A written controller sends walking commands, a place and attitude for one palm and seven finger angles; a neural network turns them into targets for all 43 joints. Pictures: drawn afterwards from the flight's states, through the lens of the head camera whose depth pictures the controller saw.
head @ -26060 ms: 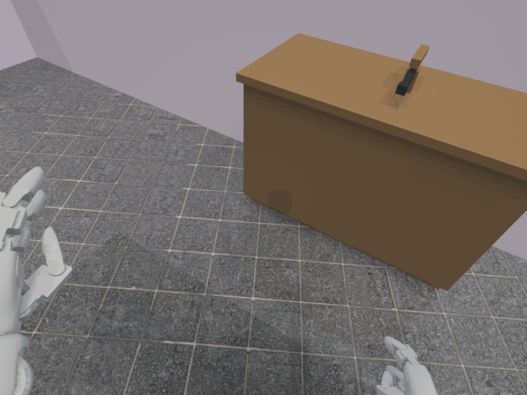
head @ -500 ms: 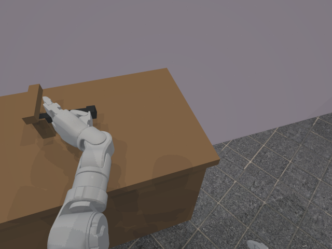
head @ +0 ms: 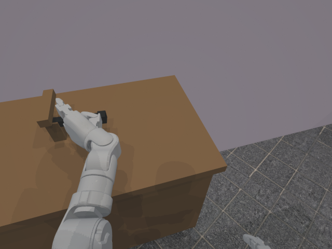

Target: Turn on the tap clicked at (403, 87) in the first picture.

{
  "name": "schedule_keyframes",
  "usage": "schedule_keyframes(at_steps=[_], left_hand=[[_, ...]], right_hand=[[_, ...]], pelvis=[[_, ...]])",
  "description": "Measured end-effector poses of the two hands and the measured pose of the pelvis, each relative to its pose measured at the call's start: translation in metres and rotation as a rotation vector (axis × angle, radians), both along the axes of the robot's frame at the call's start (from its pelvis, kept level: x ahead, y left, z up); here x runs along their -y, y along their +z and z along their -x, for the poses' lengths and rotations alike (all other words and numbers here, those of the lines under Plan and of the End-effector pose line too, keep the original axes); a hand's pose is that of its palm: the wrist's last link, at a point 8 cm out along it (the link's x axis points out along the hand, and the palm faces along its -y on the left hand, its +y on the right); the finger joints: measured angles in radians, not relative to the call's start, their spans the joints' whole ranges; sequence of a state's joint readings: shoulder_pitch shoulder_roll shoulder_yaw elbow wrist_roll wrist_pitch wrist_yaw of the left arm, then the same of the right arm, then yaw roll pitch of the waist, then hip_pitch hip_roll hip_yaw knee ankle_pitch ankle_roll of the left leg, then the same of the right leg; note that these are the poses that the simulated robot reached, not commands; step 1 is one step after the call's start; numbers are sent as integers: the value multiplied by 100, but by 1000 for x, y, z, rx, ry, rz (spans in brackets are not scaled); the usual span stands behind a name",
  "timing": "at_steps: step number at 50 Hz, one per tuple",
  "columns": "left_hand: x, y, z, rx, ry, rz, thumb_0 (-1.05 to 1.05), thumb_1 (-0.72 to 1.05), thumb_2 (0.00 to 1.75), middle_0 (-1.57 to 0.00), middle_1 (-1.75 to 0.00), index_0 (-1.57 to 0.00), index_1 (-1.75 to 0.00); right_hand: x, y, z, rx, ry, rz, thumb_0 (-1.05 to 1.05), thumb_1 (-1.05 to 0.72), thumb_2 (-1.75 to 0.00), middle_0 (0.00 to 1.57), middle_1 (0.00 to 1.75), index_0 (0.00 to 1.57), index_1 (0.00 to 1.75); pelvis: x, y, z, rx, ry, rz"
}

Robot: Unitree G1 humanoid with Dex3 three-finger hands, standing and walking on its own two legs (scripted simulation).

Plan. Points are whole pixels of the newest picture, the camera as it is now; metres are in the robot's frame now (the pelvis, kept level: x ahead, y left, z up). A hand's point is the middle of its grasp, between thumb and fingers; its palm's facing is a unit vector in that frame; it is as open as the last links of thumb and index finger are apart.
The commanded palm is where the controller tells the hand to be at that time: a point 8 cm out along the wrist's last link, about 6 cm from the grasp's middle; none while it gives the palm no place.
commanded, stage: lift the hand up off the lever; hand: left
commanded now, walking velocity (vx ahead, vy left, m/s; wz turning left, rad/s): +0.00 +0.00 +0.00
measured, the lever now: (102, 117) +0.48 +0.22 +0.05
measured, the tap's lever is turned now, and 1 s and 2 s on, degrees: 83 83 83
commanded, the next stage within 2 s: draw the hand back beside the body in 0.30 s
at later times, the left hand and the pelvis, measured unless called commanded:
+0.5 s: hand (105, 117) +0.39 +0.17 +0.13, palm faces +0.67 -0.74 -0.10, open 7.9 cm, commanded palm +0.33 +0.20 +0.13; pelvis +0.00 +0.00 +0.00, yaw -1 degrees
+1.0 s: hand (81, 147) +0.28 +0.19 +0.16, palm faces +0.23 -0.94 -0.24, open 7.7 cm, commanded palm +0.25 +0.24 +0.16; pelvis -0.01 +0.00 +0.02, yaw -2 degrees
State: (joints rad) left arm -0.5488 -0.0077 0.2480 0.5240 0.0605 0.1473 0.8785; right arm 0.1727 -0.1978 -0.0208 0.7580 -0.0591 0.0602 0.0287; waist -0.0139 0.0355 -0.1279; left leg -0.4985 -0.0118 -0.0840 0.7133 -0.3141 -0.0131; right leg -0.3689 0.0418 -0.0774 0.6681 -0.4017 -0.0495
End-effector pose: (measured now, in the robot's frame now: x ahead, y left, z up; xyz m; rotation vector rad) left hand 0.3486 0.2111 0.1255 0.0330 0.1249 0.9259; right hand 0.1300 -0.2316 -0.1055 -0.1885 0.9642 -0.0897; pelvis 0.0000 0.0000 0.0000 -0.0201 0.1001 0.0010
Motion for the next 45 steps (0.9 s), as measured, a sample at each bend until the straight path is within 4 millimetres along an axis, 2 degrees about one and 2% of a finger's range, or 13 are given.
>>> schedule_keyframes(at_steps=[5, 11, 21, 27, 30, 32, 36, 38, 41, 45], left_hand=[[3, -2, 3, -16, 0, 18, 2, 90, 90, -15, -15, -15, -15], [5, 5, 3, 6, 4, -4, 2, 90, 90, -15, -15, -15, -15], [3, 2, 7, -25, 15, 11, 2, 90, 89, -15, -15, -15, -15], [19, 20, 11, 85, -320, -104, 2, 90, 90, -15, -16, -15, -15], [23, 25, 19, 116, -476, -99, 2, 90, 89, -15, -16, -15, -15], [18, 22, 27, 103, -530, -79, 2, 89, 89, -15, -17, -16, -16], [-13, 5, 50, 16, -616, -129, 2, 89, 89, -16, -18, -17, -17], [-28, 3, 65, -9, -626, -163, 2, 89, 89, -16, -18, -17, -18], [-41, 12, 85, 7, -634, -224, 2, 89, 89, -17, -19, -17, -18], [-37, 34, 100, 91, -663, -285, 2, 89, 90, -17, -20, -17, -20]], right_hand=[[-3, 3, -5, 16, 10, 1, 1, -91, -90, 20, 30, 20, 30], [-5, 4, -9, 30, 24, -3, 1, -91, -90, 20, 30, 20, 30], [-3, 5, -5, 25, 16, -5, 1, -91, -90, 20, 30, 20, 30], [8, 12, 4, 46, -67, 12, 1, -91, -90, 20, 30, 20, 30], [14, 18, 9, 66, -114, 23, 1, -91, -90, 20, 30, 20, 30], [18, 23, 11, 81, -135, 30, 1, -91, -90, 20, 30, 20, 30], [24, 35, 14, 127, -162, 26, 1, -91, -90, 20, 30, 20, 30], [26, 38, 14, 145, -151, 37, 1, -91, -90, 20, 30, 20, 30], [27, 40, 11, 157, -104, 55, 1, -91, -90, 20, 30, 20, 30], [18, 38, -2, 170, -38, 57, 1, -91, -90, 20, 30, 20, 30]], pelvis=[[-1, 1, 1, 7, -2, 0], [-1, 1, 4, 5, -3, 0], [2, 2, 5, 11, -3, -2], [4, 5, 4, 50, -33, -14], [4, 8, 2, 81, -50, -17], [5, 10, 1, 105, -58, -17], [8, 15, 2, 144, -71, -14], [8, 17, 3, 160, -69, -9], [4, 19, 7, 175, -58, -3], [-1, 21, 11, 185, -42, -5]])
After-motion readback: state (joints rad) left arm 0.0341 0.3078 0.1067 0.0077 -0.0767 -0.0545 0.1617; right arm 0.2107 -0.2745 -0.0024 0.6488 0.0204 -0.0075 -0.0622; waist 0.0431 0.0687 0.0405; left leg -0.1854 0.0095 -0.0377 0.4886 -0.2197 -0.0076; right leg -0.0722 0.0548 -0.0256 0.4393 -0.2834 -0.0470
